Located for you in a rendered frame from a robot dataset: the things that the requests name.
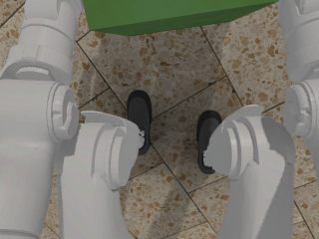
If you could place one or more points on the robot right foot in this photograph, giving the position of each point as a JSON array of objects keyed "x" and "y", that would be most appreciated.
[{"x": 207, "y": 123}]

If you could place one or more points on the carton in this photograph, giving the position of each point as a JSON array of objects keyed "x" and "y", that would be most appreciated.
[{"x": 138, "y": 17}]

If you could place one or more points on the robot foot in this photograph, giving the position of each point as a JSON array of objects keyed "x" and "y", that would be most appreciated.
[
  {"x": 207, "y": 123},
  {"x": 139, "y": 111}
]

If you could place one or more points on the robot right forearm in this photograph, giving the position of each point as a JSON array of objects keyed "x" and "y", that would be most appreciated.
[{"x": 299, "y": 21}]

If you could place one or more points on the robot left forearm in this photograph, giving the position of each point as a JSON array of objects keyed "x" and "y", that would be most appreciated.
[{"x": 46, "y": 43}]

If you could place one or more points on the right robot upper arm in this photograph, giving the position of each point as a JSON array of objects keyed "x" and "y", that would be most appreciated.
[{"x": 300, "y": 115}]

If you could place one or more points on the robot left foot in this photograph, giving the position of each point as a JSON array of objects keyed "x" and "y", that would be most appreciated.
[{"x": 139, "y": 111}]

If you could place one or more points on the left robot upper arm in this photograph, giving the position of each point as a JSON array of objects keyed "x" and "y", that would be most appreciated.
[{"x": 35, "y": 117}]

